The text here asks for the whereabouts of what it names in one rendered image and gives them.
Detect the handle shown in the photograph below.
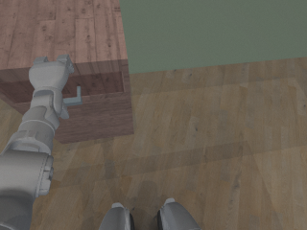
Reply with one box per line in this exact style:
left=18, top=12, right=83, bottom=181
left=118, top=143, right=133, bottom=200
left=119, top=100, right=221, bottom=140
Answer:
left=63, top=86, right=83, bottom=106

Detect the right robot shin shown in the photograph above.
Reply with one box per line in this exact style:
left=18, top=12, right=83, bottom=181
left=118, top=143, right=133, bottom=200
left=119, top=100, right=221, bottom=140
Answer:
left=162, top=197, right=175, bottom=230

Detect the cabinet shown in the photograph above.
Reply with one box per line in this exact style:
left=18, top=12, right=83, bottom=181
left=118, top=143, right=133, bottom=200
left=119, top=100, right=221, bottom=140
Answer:
left=0, top=0, right=134, bottom=145

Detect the robot left upper arm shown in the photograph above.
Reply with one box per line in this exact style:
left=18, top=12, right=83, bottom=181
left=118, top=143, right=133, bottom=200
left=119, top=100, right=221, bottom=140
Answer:
left=0, top=149, right=54, bottom=230

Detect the left robot forearm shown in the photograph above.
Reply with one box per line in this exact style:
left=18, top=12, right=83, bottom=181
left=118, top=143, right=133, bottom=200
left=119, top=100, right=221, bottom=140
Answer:
left=0, top=86, right=63, bottom=159

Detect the drawer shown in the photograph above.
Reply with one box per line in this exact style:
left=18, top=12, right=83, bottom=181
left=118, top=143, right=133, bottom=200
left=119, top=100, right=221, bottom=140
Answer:
left=0, top=71, right=124, bottom=104

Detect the left robot hand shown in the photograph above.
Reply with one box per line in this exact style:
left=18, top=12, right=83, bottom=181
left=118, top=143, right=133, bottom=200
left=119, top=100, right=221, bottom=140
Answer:
left=29, top=54, right=75, bottom=120

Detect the left robot thigh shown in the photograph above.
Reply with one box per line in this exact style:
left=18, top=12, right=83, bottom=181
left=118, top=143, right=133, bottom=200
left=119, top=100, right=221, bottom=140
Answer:
left=99, top=206, right=130, bottom=230

